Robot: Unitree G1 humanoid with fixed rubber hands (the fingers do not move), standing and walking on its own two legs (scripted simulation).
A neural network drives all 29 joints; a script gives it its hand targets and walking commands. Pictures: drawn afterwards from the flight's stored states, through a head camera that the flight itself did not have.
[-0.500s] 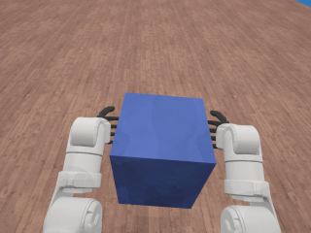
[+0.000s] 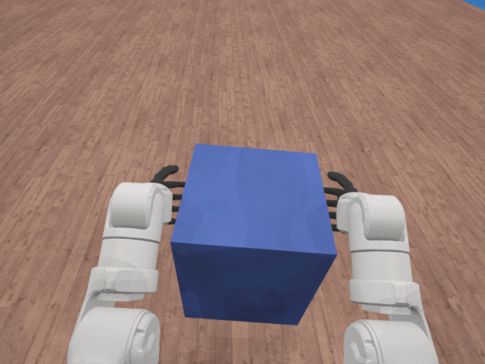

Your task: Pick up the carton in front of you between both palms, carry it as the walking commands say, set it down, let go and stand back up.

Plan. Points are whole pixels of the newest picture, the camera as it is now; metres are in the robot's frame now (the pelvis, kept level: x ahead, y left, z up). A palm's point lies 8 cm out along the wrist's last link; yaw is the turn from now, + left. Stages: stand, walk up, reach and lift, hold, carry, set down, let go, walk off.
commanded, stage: carry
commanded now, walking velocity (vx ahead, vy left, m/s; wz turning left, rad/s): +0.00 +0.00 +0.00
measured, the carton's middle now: (248, 238) +0.35 +0.00 +0.04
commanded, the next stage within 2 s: none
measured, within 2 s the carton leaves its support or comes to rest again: neither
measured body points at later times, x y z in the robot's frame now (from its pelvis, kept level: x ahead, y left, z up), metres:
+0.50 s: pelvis +0.00 +0.00 +0.00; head -0.01 +0.00 +0.45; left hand +0.36 +0.15 +0.12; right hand +0.36 -0.15 +0.12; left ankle +0.04 +0.08 -0.73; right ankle +0.07 -0.11 -0.73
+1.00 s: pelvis +0.08 -0.01 +0.00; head +0.06 -0.01 +0.45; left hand +0.45 +0.14 +0.17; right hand +0.45 -0.16 +0.18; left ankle +0.07 +0.08 -0.73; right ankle +0.06 -0.11 -0.73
